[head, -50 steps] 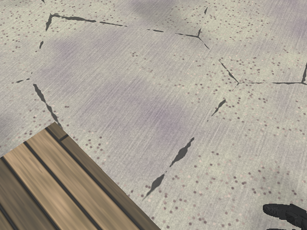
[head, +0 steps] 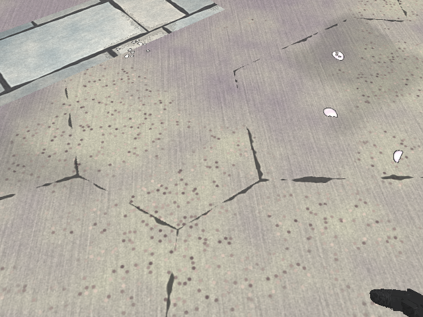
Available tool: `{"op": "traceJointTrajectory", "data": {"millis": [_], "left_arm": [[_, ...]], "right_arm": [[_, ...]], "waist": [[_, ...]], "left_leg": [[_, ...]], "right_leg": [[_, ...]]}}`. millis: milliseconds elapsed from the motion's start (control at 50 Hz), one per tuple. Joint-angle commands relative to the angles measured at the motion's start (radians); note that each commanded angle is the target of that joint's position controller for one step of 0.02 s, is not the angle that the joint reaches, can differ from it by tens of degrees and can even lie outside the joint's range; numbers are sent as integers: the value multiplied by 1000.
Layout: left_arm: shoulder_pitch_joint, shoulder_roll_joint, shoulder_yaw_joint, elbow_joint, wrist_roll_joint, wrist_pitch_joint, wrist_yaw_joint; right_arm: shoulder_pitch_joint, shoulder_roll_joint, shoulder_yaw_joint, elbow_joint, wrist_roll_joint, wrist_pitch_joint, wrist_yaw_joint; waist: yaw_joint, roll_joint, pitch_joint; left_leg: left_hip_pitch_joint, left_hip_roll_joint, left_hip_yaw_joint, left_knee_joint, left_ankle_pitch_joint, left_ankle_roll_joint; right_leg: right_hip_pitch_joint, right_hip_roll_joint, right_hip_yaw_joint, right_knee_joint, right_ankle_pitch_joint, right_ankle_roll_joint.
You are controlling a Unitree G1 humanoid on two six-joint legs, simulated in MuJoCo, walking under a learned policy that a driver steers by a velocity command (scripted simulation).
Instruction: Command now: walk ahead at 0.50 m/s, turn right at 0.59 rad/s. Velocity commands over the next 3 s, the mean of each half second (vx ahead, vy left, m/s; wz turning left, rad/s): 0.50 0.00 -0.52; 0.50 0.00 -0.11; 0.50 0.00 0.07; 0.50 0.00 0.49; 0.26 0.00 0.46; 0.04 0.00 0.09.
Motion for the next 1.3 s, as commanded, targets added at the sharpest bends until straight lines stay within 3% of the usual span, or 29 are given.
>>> {"op": "traceJointTrajectory", "data": {"millis": [20, 60, 80, 120, 260, 360, 420, 460, 480, 500, 520, 540, 580, 600, 660, 720, 780, 880, 960, 980, 1000, 1020, 1040, 1060, 1080, 1100, 1120, 1180, 1300], "left_arm": [[-9, 158, 22, -99, -9, -17, 1], [-94, 129, 24, -119, 13, -13, -2], [-78, 109, 24, -128, 3, -10, -10], [-79, 74, 18, -136, -5, 0, -17], [-217, 33, -2, -187, 3, -5, -42], [-354, 14, -15, -241, 3, -13, -67], [-300, 64, 9, -244, 15, -12, -69], [-23, 152, 59, -165, 16, -4, -52], [107, 248, 81, -139, 19, 4, -32], [72, 272, 70, -155, 11, -6, -36], [49, 183, 44, -158, 16, -16, -45], [5, 153, 33, -149, 18, -25, -47], [-103, 83, 10, -142, 23, -38, -51], [-125, 90, 9, -146, 33, -44, -48], [-132, 98, 14, -124, 27, -64, -43], [-96, 110, 15, -91, 26, -67, -30], [-59, 126, 16, -61, 23, -62, -21], [24, 145, 23, 5, 11, -48, -17], [9, 167, 31, 28, 9, -28, -6], [-6, 160, 27, 28, 12, -21, -4], [2, 125, 9, 15, 24, -18, 0], [142, 20, -23, -3, 27, -36, -11], [103, 47, -22, 12, 18, -56, -15], [8, 128, 0, -15, -11, -69, -22], [-65, 130, -2, -37, -15, -75, -21], [-107, 122, -1, -43, 2, -73, -17], [-87, 113, 4, -40, 11, -65, -14], [-37, 64, -3, -16, 18, -38, -9], [-235, 25, -20, -65, 23, -51, -19]], "right_arm": [[225, -130, -48, -12, 11, 10, -7], [159, -95, -33, -4, -2, 20, -10], [149, -98, -30, 3, -9, 18, -14], [152, -92, -32, 21, 0, 10, -16], [168, -163, -50, 64, 5, 21, -24], [256, -200, -56, 115, 28, 43, -21], [257, -243, -65, 133, 44, 58, -23], [249, -220, -49, 138, 39, 65, -31], [279, -134, -17, 102, 1, 56, -29], [345, -84, 8, 96, 7, 32, -17], [253, -184, -20, 90, 45, 16, -5], [173, -180, -17, 60, 63, 7, -1], [144, -159, -19, 75, 23, 15, -16], [195, -151, -18, 82, 23, 26, -13], [211, -121, -14, 101, 16, 52, -15], [106, -99, -6, 69, 4, 56, -16], [9, -76, 5, 48, 10, 44, -4], [-107, -85, 10, 5, 19, 32, 21], [-21, -130, -7, 16, 16, 25, 31], [102, -162, -27, 53, 14, 24, 24], [267, -217, -47, 91, 6, 26, 15], [374, -317, -72, 110, -4, 33, 10], [404, -237, -52, 123, 16, 36, 14], [329, -193, -35, 113, 23, 36, 11], [252, -167, -27, 97, 17, 39, 7], [195, -138, -16, 90, 7, 41, 8], [164, -119, -9, 85, -5, 35, 8], [150, -120, -9, 96, -1, 22, 9], [218, -169, -22, 137, 13, 29, -14]], "waist": [[-139, 167, -128], [-113, 77, -14], [-86, 133, -13], [-81, 147, -3], [-111, 87, 26], [-149, 78, 71], [-79, 118, 20], [77, 97, -133], [88, -82, -257], [16, -223, -417], [62, -94, -359], [48, -84, -208], [-26, 2, -70], [-64, -61, -72], [-90, -24, -44], [-62, -6, 6], [-23, -17, 33], [14, -25, 70], [-53, -63, 8], [-121, -54, -71], [-185, -15, -206], [-149, 218, -369], [-182, 270, -421], [-180, 199, -252], [-157, 130, -146], [-130, 82, -58], [-91, 118, -35], [-51, 112, -25], [-103, 81, 24]], "left_leg": [[626, 407, -588, -247, -404, 178], [433, 321, -365, -285, -151, 147], [383, 312, -306, -303, -90, 148], [349, 295, -211, -343, -20, 161], [385, 282, 40, -380, 198, 158], [463, 315, 110, -360, 267, 139], [529, 334, 145, -212, 660, 120], [377, 275, 205, 141, 714, 66], [40, 193, 220, 501, 219, 15], [-192, 33, 52, 788, -462, -19], [-285, 87, -69, 844, -429, -8], [-321, 125, -48, 811, -362, 8], [-241, 193, -41, 659, -223, 13], [-179, 204, -51, 643, -184, 2], [-160, 209, -41, 555, -116, -33], [-231, 204, -39, 376, 49, -57], [-194, 168, -14, 173, 216, -50], [-207, 128, -12, 14, 216, -13], [-70, 76, 26, -34, 63, 49], [104, 41, 60, -53, 75, 76], [387, 123, -20, -4, 120, 125], [804, 385, -471, -33, -44, 297], [859, 429, -742, -209, -225, 328], [741, 402, -616, -238, -331, 269], [591, 367, -492, -257, -300, 234], [442, 327, -394, -294, -213, 219], [345, 302, -338, -320, -133, 213], [245, 264, -220, -386, 3, 226], [277, 219, -61, -414, 161, 193]], "right_leg": [[-600, -92, -38, 437, 59, 24], [-547, -151, -66, 370, 173, 32], [-504, -177, -70, 348, 204, 34], [-494, -195, -98, 305, 219, 43], [-514, -201, -159, -13, 495, 56], [-455, -160, -225, -208, 492, 12], [-307, -83, -278, -267, 357, -48], [126, -35, -279, -344, 453, -106], [482, -262, 60, -322, 469, -193], [618, -470, 554, -488, 353, -353], [561, -447, 473, -528, 305, -309], [420, -401, 305, -536, 356, -268], [178, -305, 109, -587, 513, -198], [106, -312, 93, -618, 557, -216], [26, -293, 13, -690, 603, -229], [36, -273, -58, -716, 628, -211], [40, -244, -118, -728, 572, -173], [173, -303, -104, -684, 553, -158], [276, -324, -102, -538, 859, -115], [254, -279, -139, -389, 1003, -91], [115, -228, -178, -153, 892, -57], [-304, -71, -220, 257, 446, 28], [-467, -11, -96, 402, -48, 31], [-571, -79, -79, 468, -6, 15], [-575, -136, -118, 432, 85, 5], [-545, -172, -139, 361, 154, 6], [-477, -205, -130, 306, 207, 9], [-404, -224, -145, 232, 268, 34], [-434, -206, -187, -149, 579, 67]]}}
